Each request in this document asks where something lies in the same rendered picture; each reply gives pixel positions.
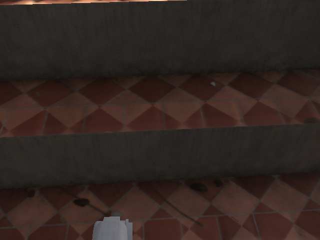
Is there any left robot thigh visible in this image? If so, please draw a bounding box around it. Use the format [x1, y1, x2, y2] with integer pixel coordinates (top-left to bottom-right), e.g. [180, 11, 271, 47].
[92, 216, 133, 240]

